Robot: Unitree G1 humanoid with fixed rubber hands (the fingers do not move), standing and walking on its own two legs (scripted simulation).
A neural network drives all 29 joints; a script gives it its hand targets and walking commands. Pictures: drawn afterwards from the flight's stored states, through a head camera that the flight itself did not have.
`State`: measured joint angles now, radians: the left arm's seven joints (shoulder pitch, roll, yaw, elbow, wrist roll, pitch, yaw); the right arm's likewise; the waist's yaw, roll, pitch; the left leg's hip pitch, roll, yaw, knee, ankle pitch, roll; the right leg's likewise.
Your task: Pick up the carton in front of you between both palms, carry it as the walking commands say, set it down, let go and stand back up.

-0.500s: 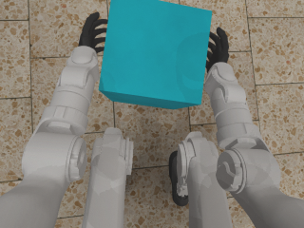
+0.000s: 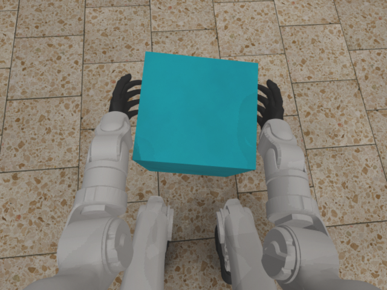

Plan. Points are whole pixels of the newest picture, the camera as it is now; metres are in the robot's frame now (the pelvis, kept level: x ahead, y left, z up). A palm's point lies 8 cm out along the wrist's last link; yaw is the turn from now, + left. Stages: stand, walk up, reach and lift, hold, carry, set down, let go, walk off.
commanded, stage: reach and lift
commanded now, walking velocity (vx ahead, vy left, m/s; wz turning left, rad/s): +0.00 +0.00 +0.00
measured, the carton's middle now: (193, 126) +0.46 +0.02 -0.12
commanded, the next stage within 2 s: none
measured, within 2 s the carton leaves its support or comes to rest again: neither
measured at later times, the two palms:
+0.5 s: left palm (85, 98) +0.41 +0.16 +0.11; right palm (323, 103) +0.41 -0.14 +0.12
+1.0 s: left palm out of the picture +0.37 +0.16 +0.26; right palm out of the picture +0.39 -0.14 +0.27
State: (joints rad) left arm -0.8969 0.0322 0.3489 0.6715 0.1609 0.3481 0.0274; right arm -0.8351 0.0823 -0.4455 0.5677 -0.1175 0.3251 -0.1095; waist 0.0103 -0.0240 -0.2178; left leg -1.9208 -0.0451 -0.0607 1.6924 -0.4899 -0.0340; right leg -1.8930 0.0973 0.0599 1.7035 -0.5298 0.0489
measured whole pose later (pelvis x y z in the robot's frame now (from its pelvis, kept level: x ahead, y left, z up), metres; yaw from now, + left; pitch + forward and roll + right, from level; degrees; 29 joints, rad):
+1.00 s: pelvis +0.09 +0.00 +0.25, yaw +2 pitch +2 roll +0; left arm -0.25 -0.15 0.26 0.39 0.23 0.54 0.03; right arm -0.26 0.15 -0.27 0.41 -0.20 0.51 -0.03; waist 0.00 -0.01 -0.10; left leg -0.34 -0.02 -0.08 0.55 -0.25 -0.02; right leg -0.31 0.03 0.08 0.56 -0.29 0.00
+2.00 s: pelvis +0.09 +0.00 +0.26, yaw +2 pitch -5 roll +0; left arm -0.24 -0.15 0.21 0.26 0.27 0.70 0.00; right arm -0.26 0.15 -0.24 0.28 -0.28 0.67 0.02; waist 0.00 -0.01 0.01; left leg -0.09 -0.02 -0.08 0.36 -0.18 -0.01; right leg -0.06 0.03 0.09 0.37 -0.21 0.00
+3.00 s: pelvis +0.09 +0.00 +0.26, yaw +2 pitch -7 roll +0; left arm -0.23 -0.15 0.18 0.19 0.26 0.78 0.00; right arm -0.24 0.15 -0.22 0.20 -0.28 0.75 0.02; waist -0.01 0.00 0.02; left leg -0.04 -0.02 -0.08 0.34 -0.17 -0.01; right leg -0.01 0.02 0.09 0.35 -0.21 0.00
